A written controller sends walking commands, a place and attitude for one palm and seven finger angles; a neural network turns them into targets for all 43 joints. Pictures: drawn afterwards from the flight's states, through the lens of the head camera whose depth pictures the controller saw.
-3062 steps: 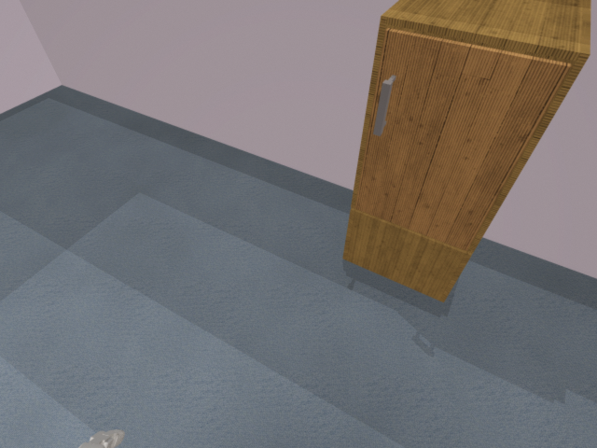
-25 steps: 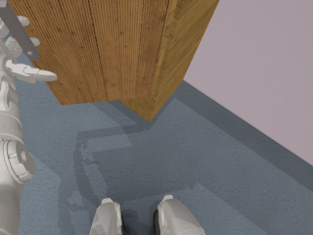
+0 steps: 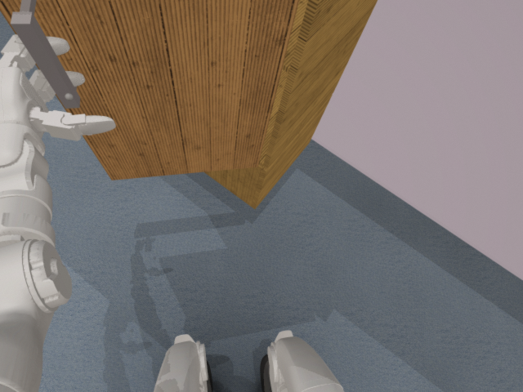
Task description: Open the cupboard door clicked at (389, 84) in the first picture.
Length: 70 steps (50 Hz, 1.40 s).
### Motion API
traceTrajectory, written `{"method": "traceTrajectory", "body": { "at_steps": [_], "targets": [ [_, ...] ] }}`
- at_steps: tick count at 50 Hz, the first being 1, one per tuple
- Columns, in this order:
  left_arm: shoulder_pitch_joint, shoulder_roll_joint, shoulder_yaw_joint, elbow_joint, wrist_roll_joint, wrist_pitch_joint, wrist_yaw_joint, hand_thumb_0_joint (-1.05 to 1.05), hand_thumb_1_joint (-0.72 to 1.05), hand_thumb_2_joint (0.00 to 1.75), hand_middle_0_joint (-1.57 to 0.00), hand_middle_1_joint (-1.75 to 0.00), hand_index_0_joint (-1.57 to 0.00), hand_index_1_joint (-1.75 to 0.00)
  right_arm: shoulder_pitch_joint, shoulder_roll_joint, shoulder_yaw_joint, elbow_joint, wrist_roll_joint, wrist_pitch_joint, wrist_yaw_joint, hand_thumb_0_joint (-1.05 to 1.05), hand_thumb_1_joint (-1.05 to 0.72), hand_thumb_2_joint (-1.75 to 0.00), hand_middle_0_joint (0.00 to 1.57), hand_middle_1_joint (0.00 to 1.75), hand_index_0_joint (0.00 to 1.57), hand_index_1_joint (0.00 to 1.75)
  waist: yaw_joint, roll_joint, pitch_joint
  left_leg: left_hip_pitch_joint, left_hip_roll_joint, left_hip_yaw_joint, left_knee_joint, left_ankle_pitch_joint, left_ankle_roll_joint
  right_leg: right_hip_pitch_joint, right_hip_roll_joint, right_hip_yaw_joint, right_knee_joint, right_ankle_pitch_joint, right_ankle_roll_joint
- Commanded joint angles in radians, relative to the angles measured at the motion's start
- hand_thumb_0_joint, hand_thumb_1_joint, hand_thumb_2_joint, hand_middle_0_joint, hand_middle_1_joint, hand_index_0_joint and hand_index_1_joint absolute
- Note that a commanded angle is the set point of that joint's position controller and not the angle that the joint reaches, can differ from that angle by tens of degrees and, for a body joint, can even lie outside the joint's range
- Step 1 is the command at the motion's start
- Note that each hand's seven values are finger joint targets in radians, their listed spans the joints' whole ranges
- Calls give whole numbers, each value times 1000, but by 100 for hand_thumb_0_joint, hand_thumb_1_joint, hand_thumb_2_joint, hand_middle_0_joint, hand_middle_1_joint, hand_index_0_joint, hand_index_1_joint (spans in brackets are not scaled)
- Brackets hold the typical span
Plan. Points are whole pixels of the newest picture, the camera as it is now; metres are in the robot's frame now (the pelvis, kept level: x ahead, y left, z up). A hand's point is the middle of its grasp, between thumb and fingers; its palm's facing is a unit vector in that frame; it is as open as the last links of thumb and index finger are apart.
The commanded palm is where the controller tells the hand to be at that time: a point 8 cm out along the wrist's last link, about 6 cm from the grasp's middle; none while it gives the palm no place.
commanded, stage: close the thumb around the handle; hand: left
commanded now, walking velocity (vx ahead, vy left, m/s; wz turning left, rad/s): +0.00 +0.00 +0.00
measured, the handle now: (52, 56) +0.59 +0.24 +0.08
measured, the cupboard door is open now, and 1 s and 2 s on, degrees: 46 57 90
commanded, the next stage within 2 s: pull the door open along its arc in 0.50 s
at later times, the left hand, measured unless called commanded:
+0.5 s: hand (71, 97) +0.53 +0.22 +0.07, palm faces +0.08 -1.00 +0.00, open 5.7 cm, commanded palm +0.50 +0.26 +0.07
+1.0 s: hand (81, 132) +0.47 +0.20 +0.07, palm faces +0.07 -1.00 -0.02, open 5.9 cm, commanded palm +0.41 +0.24 +0.07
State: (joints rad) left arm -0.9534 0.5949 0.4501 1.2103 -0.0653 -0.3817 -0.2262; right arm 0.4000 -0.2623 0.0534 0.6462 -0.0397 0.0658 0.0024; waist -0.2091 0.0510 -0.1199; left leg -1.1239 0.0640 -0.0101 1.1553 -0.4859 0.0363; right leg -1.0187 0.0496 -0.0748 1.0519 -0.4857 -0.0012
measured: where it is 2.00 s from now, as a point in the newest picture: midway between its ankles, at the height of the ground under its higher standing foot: outside the picture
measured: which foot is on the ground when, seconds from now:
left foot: down 0.00-1.00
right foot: down 0.00-1.00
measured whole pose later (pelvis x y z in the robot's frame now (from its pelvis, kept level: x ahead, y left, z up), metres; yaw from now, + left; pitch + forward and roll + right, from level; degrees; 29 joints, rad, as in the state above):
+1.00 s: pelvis +0.01 -0.01 +0.01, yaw +0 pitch +22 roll -4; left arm -0.62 0.43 0.40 0.94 -0.15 -0.40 -0.22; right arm 0.40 -0.25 0.02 0.61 -0.01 0.09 0.02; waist -0.15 0.05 -0.15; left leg -0.99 0.07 0.02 1.08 -0.48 0.03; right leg -0.91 0.05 -0.04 1.00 -0.48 -0.01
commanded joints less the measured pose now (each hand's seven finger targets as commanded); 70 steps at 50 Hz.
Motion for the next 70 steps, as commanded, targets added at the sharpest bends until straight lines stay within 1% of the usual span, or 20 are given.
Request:
{"method": "traceTrajectory", "body": {
  "at_steps": [1,4,15,21,24,25,29,30,31,39,45,52,53,55,58,60,63,66,68,70],
  "targets": [
    [-422,287,39,-205,-14,-74,17,0,12,56,-34,-127,-34,-127,199,-205,-67,-28,3,-6,-11,0,-90,-90,20,30,20,30,-5,139,-483,525,-10,-82,-112,444,-10,89,27,19,-106,312,-14],
    [-437,290,33,-215,-8,-88,14,0,28,64,-36,-128,-36,-128,196,-202,-65,-30,3,-8,-11,0,-90,-90,20,30,20,30,0,182,-497,534,-13,-79,-113,449,-13,92,26,23,-100,318,-16],
    [-413,276,30,-200,-23,-86,-10,0,90,90,-40,-135,-40,-135,192,-202,-68,-27,8,-4,-15,0,-90,-90,20,30,20,30,3,160,-492,525,-13,-77,-108,451,-12,100,26,24,-100,328,-14],
    [-430,287,26,-190,-19,-81,-9,0,90,90,-40,-135,-40,-135,191,-204,-67,-23,7,-7,-17,0,-90,-90,20,30,20,30,-9,152,-482,503,-12,-73,-101,428,-8,95,24,28,-103,319,-12],
    [-413,356,84,-211,-23,-83,-7,0,90,90,-40,-135,-40,-135,193,-206,-66,-33,7,-6,-21,0,-90,-90,20,30,20,30,19,165,-536,502,-17,-68,-100,467,-8,152,22,35,-91,366,-13],
    [-401,322,60,-206,-22,-81,-9,0,90,90,-40,-135,-40,-135,187,-200,-65,-37,8,-5,-19,0,-90,-90,20,30,20,30,16,170,-528,501,-19,-62,-98,468,-8,150,23,36,-94,370,-11],
    [-405,336,63,-211,-16,-82,-3,0,90,90,-40,-135,-40,-135,182,-203,-63,-40,9,-5,-19,0,-90,-90,20,30,20,30,14,170,-501,488,-16,-63,-103,438,-8,140,22,35,-96,346,-11],
    [-395,323,54,-208,-14,-80,-3,0,90,90,-40,-135,-40,-135,181,-201,-64,-42,10,-5,-18,0,-90,-90,20,30,20,30,15,169,-499,492,-16,-63,-104,432,-9,133,24,34,-98,338,-12],
    [-465,279,12,-227,-18,-81,-1,0,90,90,-40,-135,-40,-135,180,-198,-63,-34,8,-9,-17,0,-90,-90,20,30,20,30,-14,173,-501,501,-14,-68,-99,433,-6,111,23,34,-97,336,-9],
    [-266,249,41,-298,-38,-98,-4,0,90,90,-40,-135,-40,-135,179,-195,-79,-52,10,-4,-6,0,-90,-90,20,30,20,30,51,167,-579,576,-15,-59,-115,532,-16,174,28,27,-95,410,-15],
    [-10,145,10,-413,-85,-88,-6,0,90,90,-40,-135,-40,-135,129,-180,-89,-100,31,1,2,0,-90,-90,20,30,20,30,100,86,-522,529,-31,-27,-166,482,-10,287,29,27,-127,434,-13],
    [349,-93,-113,-651,-148,-76,28,0,90,90,-40,-135,-40,-135,45,-149,-105,-162,52,-14,18,0,-90,-90,20,30,20,30,143,33,-422,535,-43,2,-226,456,-11,355,23,18,-164,451,-13],
    [369,-116,21,-729,-211,-72,172,0,90,90,-40,-135,-40,-135,20,-123,-104,-170,37,-28,18,0,-90,-90,20,30,20,30,221,45,-422,516,-46,7,-237,490,-20,377,19,10,-166,453,-13],
    [517,-273,-100,-749,-180,-55,293,0,90,90,-40,-135,-40,-135,-10,-111,-99,-170,37,-43,37,0,-90,-90,20,30,20,30,193,10,-348,508,-38,3,-251,463,-36,342,16,-7,-163,413,-9],
    [612,-274,-97,-881,-117,-66,437,0,90,90,-40,-135,-40,-135,-38,-108,-105,-183,17,-47,47,0,-90,-90,20,30,20,30,219,-38,-362,490,-44,6,-252,448,-36,401,11,2,-149,426,-15],
    [683,-341,-150,-948,-65,-67,523,0,90,90,-40,-135,-40,-135,-68,-88,-100,-195,6,-46,55,0,-90,-90,20,30,20,30,230,-12,-360,499,-47,15,-258,458,-39,422,-1,7,-141,446,-18],
    [803,-377,-178,-1026,-5,-57,634,0,90,90,-40,-135,-40,-135,-113,-73,-99,-215,-10,-37,57,0,-90,-90,20,30,20,30,254,-65,-346,482,-51,13,-266,425,-39,472,-7,17,-147,440,-25],
    [834,-466,-265,-1079,51,-37,722,0,90,90,-40,-135,-40,-135,-173,-52,-90,-227,-15,-25,51,0,-90,-90,20,30,20,30,249,-66,-289,473,-57,16,-277,346,-39,465,-19,25,-169,377,-24],
    [861,-488,-292,-1088,81,-21,777,0,90,90,-40,-135,-40,-135,-203,-44,-87,-229,-22,-24,42,0,-90,-90,20,30,20,30,245,-120,-265,460,-57,10,-275,302,-36,465,-21,34,-191,333,-21],
    [879,-544,-352,-1117,104,-12,808,0,90,90,-40,-135,-40,-135,-223,-29,-84,-227,-25,-25,36,0,-90,-90,20,30,20,30,237,-99,-261,478,-61,16,-269,297,-36,468,-28,43,-201,342,-20]
  ]
}}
